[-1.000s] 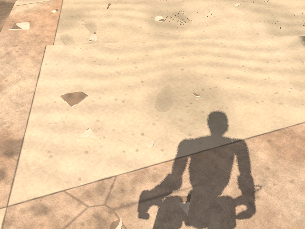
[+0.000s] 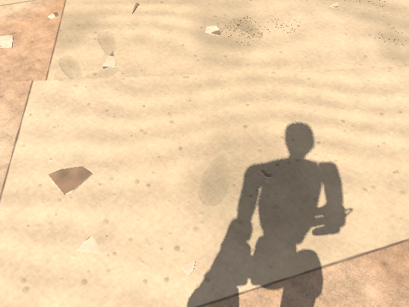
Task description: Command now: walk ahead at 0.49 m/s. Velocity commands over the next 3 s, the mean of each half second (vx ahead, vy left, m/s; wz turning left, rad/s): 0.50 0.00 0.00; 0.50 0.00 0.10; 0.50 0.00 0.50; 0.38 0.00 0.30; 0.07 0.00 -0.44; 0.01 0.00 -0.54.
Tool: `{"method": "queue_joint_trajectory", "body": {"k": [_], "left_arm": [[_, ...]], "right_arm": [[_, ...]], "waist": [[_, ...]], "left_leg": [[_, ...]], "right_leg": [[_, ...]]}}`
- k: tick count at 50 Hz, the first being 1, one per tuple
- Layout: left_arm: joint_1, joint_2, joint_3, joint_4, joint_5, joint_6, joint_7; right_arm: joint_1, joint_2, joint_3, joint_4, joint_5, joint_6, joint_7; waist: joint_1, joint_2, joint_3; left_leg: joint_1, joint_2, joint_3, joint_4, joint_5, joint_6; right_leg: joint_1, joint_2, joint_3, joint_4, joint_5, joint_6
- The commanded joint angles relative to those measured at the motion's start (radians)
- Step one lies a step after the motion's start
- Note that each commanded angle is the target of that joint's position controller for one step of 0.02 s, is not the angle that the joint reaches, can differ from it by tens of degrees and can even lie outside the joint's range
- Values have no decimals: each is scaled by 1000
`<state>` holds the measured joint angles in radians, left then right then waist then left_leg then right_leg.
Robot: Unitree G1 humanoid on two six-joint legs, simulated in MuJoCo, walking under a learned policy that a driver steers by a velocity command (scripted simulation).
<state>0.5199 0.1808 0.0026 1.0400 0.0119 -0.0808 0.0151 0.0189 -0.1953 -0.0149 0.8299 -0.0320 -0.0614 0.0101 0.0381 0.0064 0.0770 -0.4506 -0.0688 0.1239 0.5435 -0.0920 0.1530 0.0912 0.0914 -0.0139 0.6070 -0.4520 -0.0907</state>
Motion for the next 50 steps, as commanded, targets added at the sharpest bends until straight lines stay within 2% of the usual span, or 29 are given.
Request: {"method": "queue_joint_trajectory", "body": {"k": [1, 2, 3, 4, 5, 6, 7, 9, 12, 16, 20, 22, 24, 25, 26, 27, 28, 29, 30, 31, 32, 33, 34, 36, 39, 42, 45, 50], "left_arm": [[66, 110, 30, -76, -9, -8, -8], [-32, 153, 37, -104, 5, -8, -8], [-107, 154, 40, -119, 10, -11, -14], [-123, 133, 40, -118, 12, -7, -17], [-116, 113, 37, -117, 23, 6, -23], [-99, 81, 31, -109, 26, 18, -30], [-103, 69, 30, -111, 27, 25, -34], [-163, 70, 31, -132, 27, 36, -40], [-321, 86, 32, -182, 22, 42, -44], [-471, 74, 24, -224, 11, 40, -46], [-582, 75, 20, -255, 9, 36, -45], [-617, 81, 21, -273, 9, 30, -45], [-593, 91, 27, -274, 9, 22, -42], [-533, 101, 33, -256, 9, 16, -37], [-414, 117, 44, -217, 11, 9, -29], [-236, 146, 61, -156, 21, -1, -19], [-49, 230, 85, -120, 47, -9, -6], [-18, 301, 104, -109, 49, 0, -12], [-89, 232, 94, -113, 10, 10, -23], [-198, 184, 80, -127, 0, 7, -27], [-248, 136, 69, -129, 4, -1, -31], [-256, 109, 60, -119, 3, -8, -29], [-251, 78, 50, -101, 2, -13, -25], [-191, 84, 49, -69, -2, -27, -22], [-130, 116, 52, -41, -4, -32, -19], [-79, 112, 47, -27, 2, -32, -17], [-39, 108, 41, -14, 4, -36, -10], [22, 111, 38, 16, 13, -31, 10]], "right_arm": [[433, -242, -80, 96, 11, 8, -7], [306, -183, -68, 72, 29, 6, -2], [251, -125, -55, 66, 29, -2, 4], [238, -91, -45, 79, 19, -13, 4], [255, -73, -37, 97, 17, -24, 0], [272, -66, -32, 115, 17, -34, -3], [301, -74, -32, 132, 20, -43, -4], [341, -100, -35, 155, 24, -53, -3], [399, -111, -32, 173, 27, -49, -1], [481, -106, -25, 196, 27, -46, -5], [547, -108, -20, 220, 16, -41, -16], [558, -118, -21, 230, 8, -38, -22], [534, -130, -24, 235, 5, -36, -28], [512, -139, -26, 234, 5, -36, -31], [497, -148, -29, 235, 7, -34, -30], [477, -146, -27, 230, 14, -33, -28], [468, -114, -16, 193, 24, -37, -25], [593, -21, -3, 191, 57, -34, -16], [515, -129, -31, 196, 27, -30, -20], [427, -122, -35, 163, 25, -35, -15], [386, -102, -32, 154, 23, -37, -12], [372, -90, -35, 153, 11, -26, -8], [392, -66, -30, 157, 0, -12, 0], [388, -47, -31, 154, -5, 6, 12], [276, -53, -33, 115, -6, 20, 19], [152, -57, -29, 77, 8, 23, 22], [55, -42, -18, 46, 16, 19, 25], [-58, -44, -12, 0, 10, 13, 27]], "waist": [[-135, 158, -324], [-95, 56, -150], [-84, 3, -58], [-45, -43, -12], [-18, -40, -9], [0, -24, -15], [4, -10, -16], [4, 10, 1], [-31, 20, 32], [-80, 43, 28], [-117, 59, 34], [-118, 64, 40], [-88, 70, 34], [-55, 77, 6], [-5, 76, -52], [70, 50, -144], [130, -36, -276], [69, -259, -387], [58, -79, -294], [15, -64, -152], [-10, -28, -90], [-36, -34, -59], [-63, -54, -54], [-77, -59, -53], [-71, -61, -11], [-43, -63, 17], [-19, -67, 32], [7, -62, 53]], "left_leg": [[734, 459, -874, -243, -264, 260], [579, 426, -732, -312, -371, 223], [441, 386, -629, -356, -321, 195], [345, 345, -542, -378, -214, 157], [280, 310, -469, -388, -117, 131], [248, 288, -411, -401, -57, 114], [236, 276, -375, -408, 5, 111], [229, 255, -310, -434, 41, 102], [275, 229, -257, -458, 98, 73], [361, 209, -207, -437, 216, 27], [497, 235, -201, -390, 314, 35], [562, 265, -206, -357, 372, 49], [588, 284, -195, -298, 503, 42], [579, 282, -180, -231, 640, 28], [565, 269, -166, -105, 744, 15], [474, 231, -131, 88, 687, -6], [255, 182, -96, 381, 342, -24], [-92, -9, -62, 735, -415, -66], [-180, 44, -186, 790, -382, -47], [-196, 85, -183, 753, -277, -45], [-161, 116, -177, 704, -217, -50], [-122, 137, -173, 661, -196, -57], [-76, 149, -167, 626, -183, -70], [-62, 149, -146, 595, -167, -85], [-156, 169, -117, 518, -77, -107], [-220, 167, -111, 397, 25, -113], [-203, 136, -99, 252, 106, -101], [-199, 108, -39, 103, 71, -55]], "right_leg": [[-665, 10, 75, 853, -35, -8], [-731, -72, 94, 804, 78, -23], [-710, -99, 80, 754, 133, -24], [-665, -129, 82, 695, 156, -19], [-609, -151, 84, 644, 162, -7], [-572, -161, 77, 607, 167, 4], [-567, -164, 64, 580, 174, 14], [-617, -186, 37, 513, 224, 31], [-727, -210, 1, 376, 349, 55], [-740, -188, -38, 177, 468, 69], [-754, -155, -57, 55, 459, 57], [-755, -142, -58, 12, 407, 40], [-686, -119, -64, -38, 330, 10], [-587, -89, -76, -65, 290, -8], [-444, -55, -87, -105, 281, -30], [-213, -61, -73, -153, 325, -61], [59, -282, 163, -155, 239, -117], [283, -539, 645, -265, 203, -267], [186, -479, 645, -322, 146, -232], [34, -444, 481, -351, 193, -199], [-80, -401, 382, -387, 306, -173], [-155, -357, 302, -405, 374, -143], [-206, -323, 239, -424, 413, -120], [-230, -302, 186, -441, 508, -118], [-231, -282, 131, -478, 531, -115], [-198, -270, 65, -499, 569, -88], [-165, -269, -2, -505, 619, -61], [-8, -317, -74, -455, 751, -55]]}}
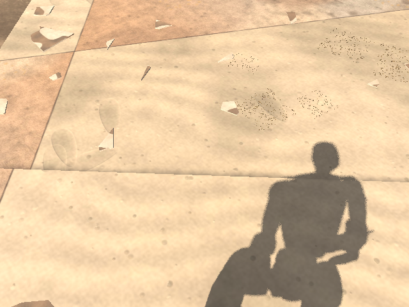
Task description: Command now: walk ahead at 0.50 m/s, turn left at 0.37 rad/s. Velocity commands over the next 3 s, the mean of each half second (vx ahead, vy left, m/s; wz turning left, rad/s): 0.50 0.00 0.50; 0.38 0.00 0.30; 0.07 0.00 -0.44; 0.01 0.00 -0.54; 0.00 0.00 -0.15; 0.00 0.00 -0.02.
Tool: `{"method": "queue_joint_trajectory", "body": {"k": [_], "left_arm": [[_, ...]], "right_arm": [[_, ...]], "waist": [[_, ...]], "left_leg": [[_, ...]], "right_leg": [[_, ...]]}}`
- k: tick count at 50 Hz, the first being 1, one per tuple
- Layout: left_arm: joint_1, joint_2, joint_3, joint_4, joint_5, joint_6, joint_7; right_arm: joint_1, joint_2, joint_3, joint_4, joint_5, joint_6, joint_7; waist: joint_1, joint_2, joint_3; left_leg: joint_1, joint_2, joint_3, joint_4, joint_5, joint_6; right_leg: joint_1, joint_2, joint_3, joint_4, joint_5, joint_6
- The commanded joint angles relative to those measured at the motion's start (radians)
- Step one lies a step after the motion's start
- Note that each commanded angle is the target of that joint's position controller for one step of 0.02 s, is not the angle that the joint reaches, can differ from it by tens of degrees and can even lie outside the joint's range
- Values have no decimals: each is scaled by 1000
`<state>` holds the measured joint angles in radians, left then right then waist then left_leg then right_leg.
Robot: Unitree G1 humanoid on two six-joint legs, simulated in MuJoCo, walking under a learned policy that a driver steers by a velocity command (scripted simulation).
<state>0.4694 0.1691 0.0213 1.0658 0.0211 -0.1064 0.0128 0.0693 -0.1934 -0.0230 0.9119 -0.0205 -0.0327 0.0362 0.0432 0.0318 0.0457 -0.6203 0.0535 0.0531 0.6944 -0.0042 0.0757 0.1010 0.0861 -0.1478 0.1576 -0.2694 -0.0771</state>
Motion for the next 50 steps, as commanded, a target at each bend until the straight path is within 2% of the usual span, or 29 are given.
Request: {"method": "queue_joint_trajectory", "body": {"k": [1, 3, 4, 5, 6, 7, 8, 9, 10, 11, 12, 14, 17, 22, 28, 30, 31, 32, 33, 34, 35, 36, 37, 38, 40, 42, 44, 47, 50], "left_arm": [[69, 130, 21, -8, 5, -3, 17], [45, 155, 27, -11, 6, 2, 27], [33, 170, 31, -13, 8, 8, 29], [22, 185, 36, -18, 7, 16, 28], [0, 193, 37, -37, 2, 20, 26], [-5, 147, 27, -92, -16, 14, 15], [-21, 132, 32, -141, -21, 4, -2], [-127, 169, 39, -167, -3, -5, -7], [-173, 164, 37, -188, -11, -17, -12], [-171, 154, 38, -184, -9, -16, -10], [-167, 144, 38, -190, 8, 1, -9], [-149, 120, 35, -195, 29, 41, -16], [-244, 122, 35, -243, 28, 65, -23], [-449, 138, 32, -327, 20, 70, -29], [-609, 146, 14, -412, 9, 55, -37], [-582, 163, 15, -422, 3, 45, -34], [-517, 177, 19, -409, 1, 40, -30], [-412, 201, 29, -379, -1, 34, -21], [-266, 229, 42, -343, 2, 22, -10], [-107, 299, 60, -333, 25, 15, 9], [-107, 378, 76, -346, 43, 28, 14], [-155, 318, 74, -352, 20, 44, 6], [-226, 221, 50, -363, 10, 44, 3], [-254, 168, 35, -354, 11, 37, -3], [-221, 145, 22, -312, 6, 17, -8], [-186, 159, 21, -274, -7, -4, -21], [-197, 174, 21, -262, -12, -4, -26], [-193, 197, 25, -248, -8, 17, -24], [-156, 237, 42, -244, -12, 45, -21]], "right_arm": [[-109, -48, -6, -87, -3, -17, 1], [-55, -61, -16, -78, -7, -20, -4], [16, -75, -25, -59, -8, -22, -9], [129, -93, -39, -24, -9, -28, -13], [282, -137, -61, 20, -22, -33, -18], [401, -247, -96, 26, -35, -31, -31], [361, -276, -104, 15, -8, -15, -26], [310, -254, -99, 19, 14, -8, -25], [251, -206, -89, 9, 17, -8, -28], [208, -162, -77, 4, 13, -11, -29], [189, -137, -69, 2, 19, -18, -34], [204, -138, -64, 3, 24, -36, -36], [261, -184, -74, 7, 24, -43, -37], [382, -181, -72, 8, 21, -32, -39], [459, -197, -74, -4, 4, -26, -54], [433, -212, -78, -20, 0, -27, -62], [392, -224, -81, -35, 1, -29, -63], [359, -237, -84, -47, 1, -32, -59], [331, -242, -84, -55, 11, -39, -48], [335, -186, -69, -89, 24, -49, -36], [456, -93, -53, -114, 55, -44, -40], [471, -187, -63, -97, 16, -30, -50], [407, -189, -66, -87, 0, -24, -47], [354, -163, -61, -93, -6, -22, -43], [351, -123, -53, -94, -13, -8, -32], [353, -112, -50, -97, -18, 4, -29], [328, -111, -43, -104, -21, 14, -26], [219, -77, -16, -130, -13, 18, -27], [141, -105, -10, -152, 2, 21, -40]], "waist": [[-5, -89, 81], [-39, -108, 38], [-69, -118, -7], [-112, -120, -69], [-183, -99, -144], [-211, 45, -261], [-152, 175, -319], [-140, 31, -189], [-113, -14, -92], [-65, -76, -26], [-31, -78, -5], [-7, -45, -22], [-22, -16, -5], [-101, 22, 5], [-150, 42, 8], [-121, 55, 5], [-83, 60, -9], [-38, 54, -59], [38, 10, -136], [91, -75, -281], [14, -303, -391], [-15, -227, -342], [-28, -113, -176], [-32, -44, -89], [-57, -114, -66], [-77, -144, -93], [-100, -147, -120], [-81, -161, -118], [-52, -177, -117]], "left_leg": [[-11, -26, 46, -68, -56, 37], [90, -80, 90, -93, -152, 75], [170, -116, 109, -103, -200, 98], [294, -148, 115, -146, -210, 124], [519, -118, 37, -202, -193, 169], [792, 141, -328, -231, -253, 275], [939, 317, -814, -391, -187, 401], [855, 270, -673, -414, -210, 357], [717, 245, -559, -443, -157, 315], [592, 196, -477, -469, -61, 268], [508, 147, -409, -478, 16, 238], [449, 96, -342, -485, 108, 223], [423, 57, -311, -506, 132, 207], [538, 41, -349, -485, 171, 152], [691, 65, -413, -391, 307, 155], [683, 73, -435, -349, 354, 133], [638, 63, -428, -309, 414, 109], [596, 38, -421, -220, 506, 85], [533, -15, -382, -44, 496, 60], [392, -71, -329, 219, 225, 40], [96, -226, -203, 494, -552, 9], [8, -143, -189, 609, -523, 19], [9, -112, -177, 615, -426, 8], [35, -97, -170, 579, -380, -4], [103, -87, -174, 505, -385, -29], [145, -108, -156, 431, -375, -45], [151, -93, -103, 336, -336, -61], [235, -87, -53, 121, -244, -81], [285, -100, -48, 22, -189, -84]], "right_leg": [[10, -321, 44, 29, 646, -66], [45, -329, 7, 160, 936, -57], [53, -331, -8, 278, 1055, -54], [30, -326, -22, 445, 1071, -49], [-115, -309, -39, 672, 917, -28], [-414, -226, -68, 1046, 465, 11], [-736, -13, 72, 1310, -257, 42], [-849, -103, 191, 1294, -165, 26], [-837, -141, 186, 1218, -74, 27], [-778, -170, 184, 1125, -40, 35], [-719, -188, 187, 1062, -37, 52], [-656, -191, 173, 991, -34, 82], [-702, -192, 147, 874, 59, 116], [-809, -170, 149, 679, 227, 130], [-824, -111, 155, 505, 218, 105], [-725, -94, 167, 428, 190, 83], [-602, -75, 165, 381, 156, 66], [-437, -42, 152, 354, 126, 48], [-227, -61, 162, 291, 178, 22], [24, -267, 359, 278, 9, -23], [237, -541, 796, 204, 14, -129], [140, -536, 917, 168, -96, -160], [-24, -487, 761, 148, 15, -154], [-140, -429, 600, 147, 255, -145], [-230, -348, 411, 149, 667, -126], [-240, -317, 333, 161, 917, -129], [-239, -293, 293, 160, 980, -138], [-305, -240, 246, 166, 947, -120], [-317, -240, 293, 189, 809, -113]]}}
Over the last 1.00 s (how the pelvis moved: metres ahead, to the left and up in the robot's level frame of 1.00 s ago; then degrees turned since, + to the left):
0.53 -0.05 0.03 5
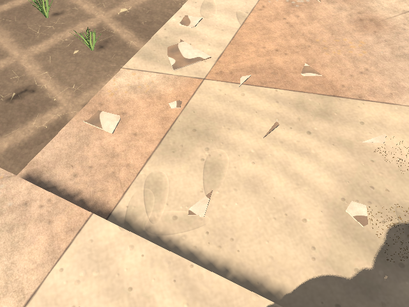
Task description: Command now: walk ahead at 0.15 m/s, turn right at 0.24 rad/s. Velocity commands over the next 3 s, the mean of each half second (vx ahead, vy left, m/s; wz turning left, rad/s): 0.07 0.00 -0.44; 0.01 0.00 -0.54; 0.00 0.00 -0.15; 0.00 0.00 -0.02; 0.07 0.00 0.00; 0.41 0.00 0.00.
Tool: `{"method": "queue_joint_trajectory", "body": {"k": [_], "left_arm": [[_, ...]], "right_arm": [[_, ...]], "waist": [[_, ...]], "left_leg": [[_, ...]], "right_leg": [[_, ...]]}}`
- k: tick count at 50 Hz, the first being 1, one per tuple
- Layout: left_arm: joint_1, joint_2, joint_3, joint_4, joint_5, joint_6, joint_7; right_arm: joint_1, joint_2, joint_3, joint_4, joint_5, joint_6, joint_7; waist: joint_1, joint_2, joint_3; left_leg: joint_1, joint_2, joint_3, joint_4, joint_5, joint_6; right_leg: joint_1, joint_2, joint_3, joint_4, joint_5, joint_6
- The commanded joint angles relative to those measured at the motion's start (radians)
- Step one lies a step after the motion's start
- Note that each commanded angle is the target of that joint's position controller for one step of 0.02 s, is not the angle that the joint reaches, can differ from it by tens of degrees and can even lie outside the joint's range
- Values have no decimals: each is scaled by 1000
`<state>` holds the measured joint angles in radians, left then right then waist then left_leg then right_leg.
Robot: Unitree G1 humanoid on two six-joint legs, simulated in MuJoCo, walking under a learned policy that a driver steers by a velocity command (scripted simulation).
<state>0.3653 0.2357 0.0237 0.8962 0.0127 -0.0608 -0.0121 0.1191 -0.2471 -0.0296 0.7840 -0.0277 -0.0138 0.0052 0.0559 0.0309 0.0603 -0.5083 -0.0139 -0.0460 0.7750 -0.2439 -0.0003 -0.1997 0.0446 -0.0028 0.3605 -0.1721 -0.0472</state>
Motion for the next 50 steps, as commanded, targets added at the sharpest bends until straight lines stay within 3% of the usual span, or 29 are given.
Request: {"method": "queue_joint_trajectory", "body": {"k": [1, 4, 5, 6, 7, 8, 9, 10, 11, 14, 19, 23, 25, 26, 27, 28, 29, 30, 31, 33, 34, 37, 43, 48, 50], "left_arm": [[-45, 177, 44, -76, -4, 9, 5], [-70, 186, 56, -97, -15, 37, 14], [-60, 163, 52, -110, -18, 41, 16], [-24, 83, 34, -140, -18, 42, 16], [60, 65, 34, -146, -19, 55, 28], [50, 136, 51, -128, 8, 74, 33], [10, 150, 63, -124, 11, 88, 29], [-1, 142, 68, -125, 9, 99, 25], [-9, 139, 70, -129, 11, 111, 18], [-14, 122, 71, -141, 2, 131, 5], [-117, 94, 53, -205, 1, 151, -19], [-146, 109, 49, -248, -8, 147, -25], [-103, 101, 48, -247, -9, 135, -26], [-70, 115, 50, -236, -4, 124, -21], [-57, 183, 65, -239, 8, 111, -10], [-54, 347, 103, -271, 9, 108, -7], [2, 318, 108, -255, 18, 110, 5], [-54, 262, 89, -259, 12, 111, 14], [-132, 225, 78, -270, 6, 114, 18], [-189, 189, 67, -294, -5, 107, 19], [-173, 183, 65, -293, -9, 103, 16], [-112, 199, 75, -279, -10, 98, 13], [-60, 225, 88, -280, 5, 104, 12], [-113, 215, 84, -286, 12, 107, 5], [-149, 203, 78, -283, 1, 110, 9]], "right_arm": [[77, -61, -3, -30, 11, 1, -16], [114, -73, -5, -27, 7, -14, -35], [136, -108, -12, -30, -4, -23, -43], [171, -171, -22, -46, -17, -28, -53], [163, -236, -41, -50, 9, -9, -52], [169, -183, -37, -58, 23, 0, -51], [119, -116, -19, -68, 21, 1, -52], [55, -84, -9, -81, 13, 5, -52], [32, -80, -6, -88, 8, 4, -56], [47, -87, -12, -91, 1, 0, -57], [77, -122, -30, -88, -4, 7, -49], [93, -171, -50, -88, -9, 17, -32], [76, -188, -59, -91, 3, 26, -29], [99, -183, -62, -82, 5, 32, -28], [138, -137, -55, -84, 0, 40, -21], [75, -78, -35, -166, 8, 50, -32], [-1, -121, -40, -170, -5, 62, -41], [20, -117, -43, -159, 12, 66, -35], [50, -124, -47, -139, 23, 59, -29], [102, -149, -57, -110, -2, 53, -22], [108, -146, -58, -108, -3, 54, -18], [76, -119, -49, -127, 7, 62, -17], [15, -113, -36, -162, 9, 60, -26], [59, -113, -26, -161, 26, 48, -35], [117, -97, -20, -147, 26, 40, -40]], "waist": [[-61, -171, -126], [-94, -143, -98], [-92, -93, -106], [-77, 87, -168], [-57, 250, -181], [-76, 157, -181], [-56, 79, -120], [-28, 69, -90], [-18, 95, -84], [-17, 87, -111], [-55, 118, -108], [-71, 142, -129], [-35, 114, -139], [-23, 58, -133], [-30, -150, -94], [-20, -377, -19], [34, -234, -23], [-16, -185, -19], [-61, -153, -8], [-81, -165, -66], [-77, -140, -96], [-51, -124, -100], [-11, -150, -91], [-32, -169, -121], [-73, -154, -123]], "left_leg": [[184, -34, 46, -88, 45, -6], [311, -23, 29, -303, 120, 17], [391, 59, -43, -372, 170, 37], [495, 303, -239, -405, 376, 85], [492, 462, -389, -428, 579, 236], [443, 449, -390, -455, 498, 295], [379, 378, -302, -479, 410, 277], [329, 323, -216, -498, 366, 242], [311, 290, -152, -504, 386, 225], [312, 262, -47, -483, 453, 227], [322, 285, 3, -482, 248, 224], [311, 316, 25, -431, 250, 210], [277, 303, 67, -354, 228, 162], [213, 280, 108, -281, 156, 101], [70, 194, 200, -72, -51, 17], [-178, 5, 199, 76, -386, -47], [-157, 38, 55, 248, -371, -42], [-143, 46, 18, 294, -280, -36], [-125, 53, 3, 282, -181, -31], [-96, 32, 23, 324, -104, -32], [-84, 23, 24, 340, -100, -37], [-115, 20, 14, 280, -101, -48], [-56, -5, -1, 87, -153, -37], [149, -37, 19, -81, -168, -2], [286, -40, 27, -284, -64, 18]], "right_leg": [[-18, -205, 177, -1, 651, -142], [-77, -188, 260, 81, 365, -99], [-136, -149, 268, 143, 186, -59], [-213, -63, 182, 337, -139, -16], [-318, 77, 20, 534, -518, 2], [-338, 24, 29, 698, -512, 11], [-340, -3, 51, 751, -429, 20], [-324, -22, 53, 764, -367, 37], [-314, -28, 44, 780, -319, 51], [-292, -16, 20, 801, -259, 79], [-238, -48, -11, 569, -257, 77], [-127, -34, -69, 398, -289, 42], [-21, -17, -97, 213, -189, 16], [61, -11, -66, 84, -107, 0], [114, -167, 191, -86, -115, -32], [70, -432, 567, -123, 189, -169], [31, -427, 517, -105, 240, -242], [5, -359, 423, -91, 199, -230], [-10, -279, 343, -87, 158, -186], [34, -208, 278, -53, 292, -164], [51, -205, 276, -40, 335, -166], [108, -206, 317, -29, 315, -178], [98, -208, 433, -4, 234, -203], [20, -181, 469, 31, 328, -164], [-29, -148, 472, 61, 288, -116]]}}
Over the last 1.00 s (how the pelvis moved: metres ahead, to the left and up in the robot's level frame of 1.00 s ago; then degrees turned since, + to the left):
0.50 0.08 0.01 24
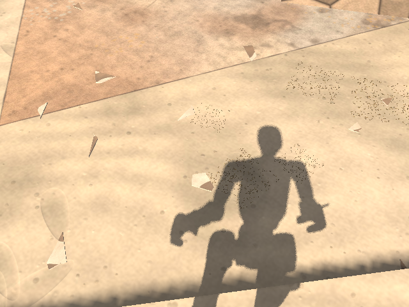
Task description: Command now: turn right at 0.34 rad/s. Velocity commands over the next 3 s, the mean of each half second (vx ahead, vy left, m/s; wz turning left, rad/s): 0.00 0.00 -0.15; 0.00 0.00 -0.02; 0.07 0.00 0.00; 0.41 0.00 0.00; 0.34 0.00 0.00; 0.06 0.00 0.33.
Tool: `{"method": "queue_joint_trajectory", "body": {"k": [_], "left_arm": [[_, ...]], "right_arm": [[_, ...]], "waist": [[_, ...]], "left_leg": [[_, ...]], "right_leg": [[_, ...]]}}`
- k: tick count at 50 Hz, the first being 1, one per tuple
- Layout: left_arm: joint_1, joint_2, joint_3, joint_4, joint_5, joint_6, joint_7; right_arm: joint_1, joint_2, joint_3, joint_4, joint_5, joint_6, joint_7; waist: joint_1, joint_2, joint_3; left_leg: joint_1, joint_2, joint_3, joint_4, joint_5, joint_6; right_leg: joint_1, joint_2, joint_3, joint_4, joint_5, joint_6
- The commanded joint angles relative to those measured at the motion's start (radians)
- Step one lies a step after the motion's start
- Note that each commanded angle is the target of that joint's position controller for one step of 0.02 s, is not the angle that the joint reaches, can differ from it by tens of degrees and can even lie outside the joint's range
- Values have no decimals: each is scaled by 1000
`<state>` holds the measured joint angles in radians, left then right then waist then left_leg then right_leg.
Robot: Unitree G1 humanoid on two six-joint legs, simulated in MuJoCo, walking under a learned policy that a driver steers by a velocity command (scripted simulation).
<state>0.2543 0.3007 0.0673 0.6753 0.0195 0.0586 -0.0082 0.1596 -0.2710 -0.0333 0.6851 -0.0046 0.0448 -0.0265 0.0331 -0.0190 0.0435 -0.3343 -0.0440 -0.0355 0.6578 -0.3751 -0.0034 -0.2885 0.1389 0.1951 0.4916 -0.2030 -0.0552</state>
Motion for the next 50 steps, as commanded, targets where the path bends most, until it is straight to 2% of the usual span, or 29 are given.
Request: {"method": "queue_joint_trajectory", "body": {"k": [1, 2, 3, 4, 5, 6, 8, 9, 11, 13, 14, 15, 16, 17, 18, 19, 20, 21, 24, 28, 34, 50], "left_arm": [[-42, 119, 27, -63, -15, -12, 9], [0, 58, 10, -67, -15, -17, 11], [43, 47, 7, -75, -15, -20, 17], [21, 116, 26, -52, 8, -14, 22], [14, 124, 31, -38, 1, -11, 18], [21, 109, 29, -18, -3, -8, 12], [37, 88, 21, 1, -5, -2, 1], [30, 74, 14, 9, -6, 0, -1], [-5, 41, -4, 10, -11, 4, -1], [-34, 26, -16, 15, -16, 9, 4], [-31, 29, -17, 23, -20, 8, 9], [-11, 24, -20, 37, -21, 5, 13], [9, 19, -25, 52, -17, -2, 17], [4, 42, -25, 56, -6, -14, 23], [5, 85, -23, 51, 9, -28, 30], [-63, 100, -21, 66, -2, -34, 29], [-89, 47, -35, 57, -2, -42, 23], [-81, 41, -38, 63, -1, -47, 22], [-33, 55, -39, 112, -7, -53, 34], [-31, 43, -46, 147, -6, -54, 35], [-24, 42, -50, 214, -7, -59, 38], [35, 5, -66, 372, -9, -63, 48]], "right_arm": [[98, -79, -16, -42, -6, -27, -16], [79, -135, -21, -58, -24, -36, -23], [4, -219, -32, -88, -24, -36, -16], [45, -190, -34, -68, -24, -36, -8], [8, -126, -14, -68, -17, -41, -1], [-38, -93, -5, -70, -16, -43, 3], [-52, -85, 0, -67, -18, -47, -3], [-31, -85, 0, -57, -17, -47, -4], [5, -86, -1, -39, -14, -45, 0], [40, -102, -8, -20, -17, -39, 6], [51, -109, -12, -11, -18, -35, 8], [48, -113, -14, -5, -15, -31, 9], [45, -113, -15, 1, -10, -29, 9], [62, -101, -12, 5, -10, -33, 9], [68, -78, -6, -6, -9, -41, 14], [67, -40, 3, -5, 5, -41, 19], [49, -65, 0, 18, -6, -38, 15], [39, -78, -6, 33, -8, -37, 14], [50, -75, -6, 61, -10, -40, 18], [63, -66, -3, 115, -7, -41, 14], [81, -64, -2, 195, -6, -39, 10], [119, -35, 17, 366, -6, -36, -3]], "waist": [[-63, -74, -104], [-33, 93, -116], [2, 241, -80], [-36, 191, -88], [-11, 131, -60], [8, 117, -37], [11, 175, -52], [-1, 169, -59], [-25, 167, -71], [-52, 193, -74], [-55, 203, -74], [-38, 193, -73], [-20, 171, -71], [-26, 140, -87], [-39, 59, -118], [-89, -115, -65], [-65, -77, -56], [-50, -51, -35], [-43, -51, -28], [-41, -7, -16], [-44, 16, -6], [-44, 16, 7]], "left_leg": [[208, 27, -13, -299, 154, 35], [274, 220, -215, -405, 122, 74], [246, 409, -439, -432, 332, 173], [138, 433, -433, -403, 379, 267], [104, 368, -357, -401, 375, 262], [77, 298, -263, -393, 380, 227], [129, 227, -167, -365, 476, 192], [155, 214, -146, -351, 508, 188], [200, 211, -138, -325, 502, 189], [219, 210, -156, -305, 479, 195], [222, 209, -169, -294, 482, 195], [210, 201, -168, -275, 484, 183], [176, 193, -162, -256, 489, 154], [124, 191, -171, -251, 457, 115], [70, 165, -143, -216, 378, 77], [123, 79, -61, -272, 219, 54], [179, 79, -57, -276, 203, 41], [181, 81, -61, -276, 219, 43], [186, 103, -75, -278, 290, 53], [171, 101, -76, -299, 265, 43], [183, 107, -82, -315, 262, 39], [191, 117, -83, -323, 267, 43]], "right_leg": [[-2, -209, 262, -44, 189, -60], [-81, -127, 167, 87, -64, -3], [-201, 50, -17, 212, -330, 33], [-134, -8, -31, 387, -383, 47], [-114, -19, -17, 449, -328, 53], [-94, -25, -24, 483, -268, 64], [-97, -22, -51, 472, -233, 83], [-91, -25, -67, 431, -237, 92], [-58, -53, -106, 294, -251, 100], [-9, -67, -154, 150, -267, 91], [15, -66, -170, 81, -241, 83], [62, -66, -184, -25, -163, 73], [139, -77, -181, -162, -21, 61], [220, -120, -110, -199, 63, 46], [286, -227, 2, -192, 128, 27], [134, -257, 31, -154, 171, -14], [97, -252, 31, -162, 113, -18], [80, -230, 11, -166, 67, -6], [92, -200, -17, -166, 58, 8], [99, -202, -19, -172, 42, 1], [92, -202, -19, -191, 28, -6], [92, -198, -34, -203, 51, -10]]}}
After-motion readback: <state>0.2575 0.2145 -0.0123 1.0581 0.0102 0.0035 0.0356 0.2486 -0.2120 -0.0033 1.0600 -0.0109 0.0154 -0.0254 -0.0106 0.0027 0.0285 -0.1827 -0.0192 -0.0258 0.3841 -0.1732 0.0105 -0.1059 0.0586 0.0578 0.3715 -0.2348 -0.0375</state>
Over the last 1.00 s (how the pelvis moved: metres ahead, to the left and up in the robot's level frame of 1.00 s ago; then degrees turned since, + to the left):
0.00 0.01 -0.01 -34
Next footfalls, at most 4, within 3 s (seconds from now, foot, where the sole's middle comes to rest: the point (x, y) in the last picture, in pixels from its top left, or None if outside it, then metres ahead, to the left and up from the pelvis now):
0.04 left None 0.05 0.11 -0.77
0.34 right None -0.01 -0.10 -0.77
2.06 right None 0.42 -0.03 -0.77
2.62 left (181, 253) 0.69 0.13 -0.89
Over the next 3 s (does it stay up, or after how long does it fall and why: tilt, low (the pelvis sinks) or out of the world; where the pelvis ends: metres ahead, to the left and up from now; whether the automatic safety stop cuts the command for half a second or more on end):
stays up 0.58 0.05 -0.13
